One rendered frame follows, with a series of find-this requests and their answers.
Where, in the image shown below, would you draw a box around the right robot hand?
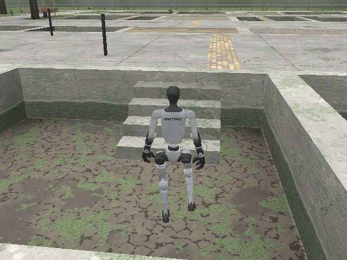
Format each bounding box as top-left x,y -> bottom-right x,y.
192,156 -> 205,170

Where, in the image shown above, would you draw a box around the left robot forearm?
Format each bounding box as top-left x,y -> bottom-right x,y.
143,131 -> 153,153

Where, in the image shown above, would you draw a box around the left robot hand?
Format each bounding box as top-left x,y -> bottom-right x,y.
142,151 -> 155,163

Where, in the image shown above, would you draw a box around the left robot foot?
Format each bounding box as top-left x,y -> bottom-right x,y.
162,210 -> 170,223

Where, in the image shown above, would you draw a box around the robot right thigh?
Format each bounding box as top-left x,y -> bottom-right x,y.
181,150 -> 192,178

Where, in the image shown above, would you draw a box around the right robot upper arm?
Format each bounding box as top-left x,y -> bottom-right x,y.
185,109 -> 199,140

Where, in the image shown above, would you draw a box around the left robot upper arm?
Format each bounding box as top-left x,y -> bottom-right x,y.
148,109 -> 162,139

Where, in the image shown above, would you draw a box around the right robot forearm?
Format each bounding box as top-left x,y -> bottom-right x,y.
193,132 -> 204,158

